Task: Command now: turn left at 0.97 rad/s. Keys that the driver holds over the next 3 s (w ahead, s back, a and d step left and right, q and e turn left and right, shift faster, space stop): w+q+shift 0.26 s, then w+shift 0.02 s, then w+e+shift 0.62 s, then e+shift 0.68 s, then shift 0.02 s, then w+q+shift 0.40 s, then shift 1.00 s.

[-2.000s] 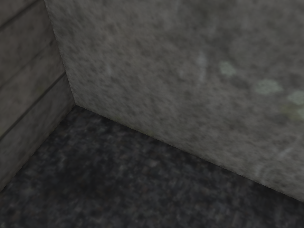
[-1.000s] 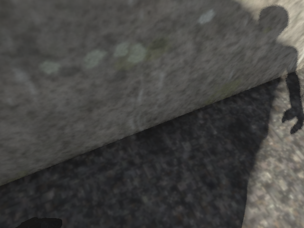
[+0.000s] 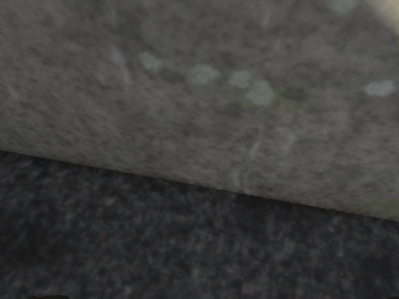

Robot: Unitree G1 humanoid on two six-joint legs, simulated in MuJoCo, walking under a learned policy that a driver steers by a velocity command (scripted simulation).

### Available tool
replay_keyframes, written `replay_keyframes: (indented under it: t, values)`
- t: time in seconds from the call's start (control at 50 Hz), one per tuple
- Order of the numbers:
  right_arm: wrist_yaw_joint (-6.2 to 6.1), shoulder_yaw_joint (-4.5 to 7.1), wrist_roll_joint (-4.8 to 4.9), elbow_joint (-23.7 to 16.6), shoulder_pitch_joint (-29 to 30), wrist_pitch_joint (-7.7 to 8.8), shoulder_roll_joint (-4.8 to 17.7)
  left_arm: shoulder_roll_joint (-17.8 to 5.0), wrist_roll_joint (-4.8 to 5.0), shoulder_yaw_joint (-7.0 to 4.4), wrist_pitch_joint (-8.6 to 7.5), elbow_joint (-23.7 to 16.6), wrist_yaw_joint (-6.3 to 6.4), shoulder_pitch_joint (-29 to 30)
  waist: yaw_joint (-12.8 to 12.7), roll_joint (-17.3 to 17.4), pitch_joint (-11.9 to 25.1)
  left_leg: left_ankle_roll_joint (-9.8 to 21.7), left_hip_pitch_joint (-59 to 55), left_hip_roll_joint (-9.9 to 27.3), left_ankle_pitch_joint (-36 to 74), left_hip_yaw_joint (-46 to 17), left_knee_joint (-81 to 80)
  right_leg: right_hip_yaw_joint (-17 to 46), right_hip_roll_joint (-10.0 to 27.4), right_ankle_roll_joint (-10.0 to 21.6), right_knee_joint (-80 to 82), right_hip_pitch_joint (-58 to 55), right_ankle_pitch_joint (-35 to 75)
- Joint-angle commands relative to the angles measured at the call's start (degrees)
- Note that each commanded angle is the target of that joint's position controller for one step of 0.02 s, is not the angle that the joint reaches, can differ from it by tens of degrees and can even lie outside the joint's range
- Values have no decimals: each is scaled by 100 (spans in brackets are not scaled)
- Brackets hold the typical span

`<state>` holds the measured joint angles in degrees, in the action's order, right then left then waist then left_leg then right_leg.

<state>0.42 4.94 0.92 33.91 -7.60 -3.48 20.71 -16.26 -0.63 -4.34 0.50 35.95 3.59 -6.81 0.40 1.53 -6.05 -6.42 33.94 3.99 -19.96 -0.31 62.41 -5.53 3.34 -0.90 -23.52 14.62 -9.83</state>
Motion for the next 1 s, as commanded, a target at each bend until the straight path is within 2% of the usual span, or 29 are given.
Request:
replay_keyframes:
  t: [0.02, 0.1, 0.12, 0.14, 0.16, 0.2, 0.24, 0.26, 0.28, 0.3, 0.32, 0.36, 0.38, 0.46, 0.52, 0.56, 0.6, 0.62, 0.64, 0.66, 0.68, 0.72, 0.8, 0.88, 0.9, 0.92, 0.94, 0.96, 1.0]
  values:
    - [90, 23, -52, -631, 414, 154, 263, -1284, -3, -424, -18, -268, -18, 26, -244, -1065, 1006, 66, 79, 174, -79, 107, -853, 818, 1527, 1182, 754, -1200, 844]
    - [122, 124, 10, -576, 200, 66, 417, -1345, 174, -499, -48, -175, -213, 158, -97, -1302, 1036, 366, -931, -16, 18, 466, -2151, 271, 1582, 889, 420, -1024, 1117]
    - [410, -17, -68, -721, 375, -7, 176, -1803, 336, -644, -10, 304, 189, -943, -264, -799, 628, 421, -16, 122, 37, 174, -1840, 1611, 2715, 1416, 997, -1532, 1508]
    - [558, -21, -65, -821, 315, -87, 157, -2062, 371, -686, 12, 424, 382, -1087, -94, -551, 604, 521, 477, 568, -381, -342, -1581, 1947, 3274, 1443, 1058, -2071, 1425]
    - [656, -17, -6, -767, 203, -123, 198, -1978, 317, -670, -24, 444, 460, -912, -20, -480, 767, 614, 503, 728, -712, -486, -1560, 1878, 3347, 1381, 993, -2289, 1483]
    - [768, 8, 63, -556, -241, -55, 242, -2033, 284, -696, -15, 349, 485, -315, 298, -1032, 1028, 718, -385, 571, -628, -293, -2309, 921, 2677, 1078, 701, -2091, 1935]
    - [784, 114, 16, 34, -1340, -4, 334, -1925, 413, -657, 35, 306, 405, 326, 1014, -1079, 1261, 797, -2394, -204, 414, 544, -3550, -211, 1751, 773, -303, -1089, 2554]
    - [757, 259, -18, 339, -1867, 48, 623, -1519, 471, -539, 38, 379, 366, 199, 1281, -350, 1217, 1121, -3563, -757, 896, 331, -3939, -608, 996, 564, -1605, -78, 1578]
    - [781, 379, -102, 364, -2062, 145, 1363, -967, 195, -373, 50, 32, 348, 128, 966, 1588, 1158, 1988, -4858, 260, 3126, -2008, -3906, -613, -27, 215, -3035, 2316, -2384]
    - [827, 367, -302, 183, -1790, 326, 1540, -875, 143, -267, -46, -125, 283, 334, 816, 2074, 1284, 2959, -4894, 914, 3330, -3106, -4388, 176, -495, 227, -3985, 3515, -3145]
    - [727, 287, -199, 100, -1447, 410, 1237, -1186, 242, -281, -142, -6, 166, 262, 633, 1693, 1177, 3052, -4714, 1084, 3656, -2834, -4579, 476, -346, 376, -4369, 3383, -3030]
    - [433, 191, -37, 57, -635, 280, 904, -1418, 50, -311, -208, 551, 82, -441, 86, 520, 1029, 2472, -4155, 721, 3715, -1552, -4253, 359, 8, 250, -3987, 2607, -2008]
    - [351, 118, -97, 30, -417, 213, 751, -1410, -15, -292, -193, 762, 89, -637, 22, 363, 990, 2377, -3833, 608, 4041, -1184, -4245, 157, -10, 141, -3972, 2258, -1689]
    - [325, -116, -346, 45, -263, 192, 330, -1187, 156, -81, -214, 883, 103, -733, 150, 597, 520, 1981, -3105, 138, 3305, -375, -4719, -74, 73, 166, -1948, 1111, -858]
    - [309, -159, -432, 243, -703, 209, 327, -1263, 282, -11, -257, 690, 78, -681, 346, 682, 395, 1941, -3143, 365, 3287, -244, -4834, 14, 25, 339, -1491, 724, -420]
    - [334, -177, -455, 212, -636, 212, 331, -1397, 289, -53, -250, 670, 73, -925, 193, 410, 347, 1782, -3164, 360, 3808, -137, -4599, 79, 11, 527, -1354, 556, -324]
    - [275, -143, -456, 51, -319, 162, 458, -1496, 193, -154, -247, 900, 118, -1966, -411, -97, 683, 1283, -2753, 99, 4699, 156, -3472, 253, 9, 777, -797, -562, -66]
    - [150, -119, -508, -126, -269, 129, 570, -1889, 133, -295, -209, 1011, 196, -2602, -629, -640, 759, 637, -1876, -421, 4196, 388, -2182, 1645, 653, 1239, -135, -1312, -477]
    - [142, -187, -478, -382, -80, 108, 458, -2165, -6, -365, -190, 1112, 253, -2766, -618, -2357, 650, 135, -534, -1443, -655, -60, -187, 4604, 1931, 2143, 1455, -1559, -1507]
    - [214, -128, -290, -444, -342, 153, 622, -1892, -114, -231, -344, 953, 347, -2086, -160, -2010, 889, 37, -371, -1072, -918, -1468, 1360, 5937, 2284, 1800, 1751, -1178, -2949]
    - [270, -28, -192, -373, -436, 212, 944, -1661, -35, -144, -430, 699, 376, -1548, 77, -1423, 602, -86, -150, -970, -689, -1694, 1935, 5377, 2124, 1499, 1503, -814, -2625]
    - [342, -9, -452, -495, -361, 351, 868, -1589, 177, -109, -309, 381, 340, -1074, 224, -463, 295, -213, 126, -867, -464, -1381, 1955, 3743, 1439, 1252, 1047, -593, -1243]
    - [453, -298, -232, -450, -568, 333, -287, -1867, 116, -350, 95, -213, 194, -244, 248, -1048, -22, 51, -1581, -936, -853, -402, -1704, 1991, 81, 805, 1106, 526, -654]
    - [179, -50, -171, -50, -1104, 421, 23, -1799, 319, -427, 339, -378, 35, -366, 102, -1132, 898, -159, -2790, -973, 1073, -291, -3903, 2512, 206, 451, 312, 181, -253]
    - [6, 78, -32, -125, -1082, 536, 270, -1159, 531, -203, 353, -201, -34, -406, 391, -902, 1109, -257, -3429, -404, 1563, -778, -4499, 1588, -750, 155, -1148, 778, -791]
    - [111, 47, 41, -21, -1680, 744, 620, -134, 163, 83, 117, -980, -67, 794, 952, 1604, 586, -265, -3737, 240, -328, -1186, -3598, 1620, -938, 234, -3051, 3433, -2664]
    - [93, -9, 44, -394, -1117, 803, 902, 367, 115, 273, -84, -1144, -140, 463, 337, 1938, 315, 253, -2920, 1525, -2755, -3232, -4538, 1956, -625, 263, -4396, 4281, -2412]
    - [45, 221, -161, -665, -538, 889, 1537, 14, 546, 271, -194, -1206, -269, 51, -44, 2220, 712, 1144, -2804, 2312, -4740, -5860, -5887, 2087, -210, 287, -5061, 4864, -1423]
    - [-126, 102, -15, -597, 10, 836, 818, -1067, 161, -48, -235, -627, -328, -588, -338, 1017, 804, 1051, -3380, 1646, -2129, -3441, -5189, 1565, 116, 18, -5095, 4285, -501]
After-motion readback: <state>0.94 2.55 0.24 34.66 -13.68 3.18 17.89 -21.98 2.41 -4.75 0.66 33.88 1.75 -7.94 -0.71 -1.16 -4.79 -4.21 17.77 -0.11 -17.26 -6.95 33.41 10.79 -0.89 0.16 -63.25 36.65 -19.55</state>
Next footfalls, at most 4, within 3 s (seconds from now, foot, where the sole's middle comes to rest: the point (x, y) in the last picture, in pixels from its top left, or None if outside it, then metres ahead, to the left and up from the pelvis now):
0.26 left None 0.00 0.21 -0.78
0.60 right None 0.18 0.17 -0.78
0.92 left None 0.17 0.53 -0.78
1.36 right None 0.29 0.17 -0.78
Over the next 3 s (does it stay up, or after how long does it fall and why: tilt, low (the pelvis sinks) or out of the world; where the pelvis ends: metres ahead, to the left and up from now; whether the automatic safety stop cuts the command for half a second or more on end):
stays up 0.29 0.21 0.00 its command is cut before an obstacle from the start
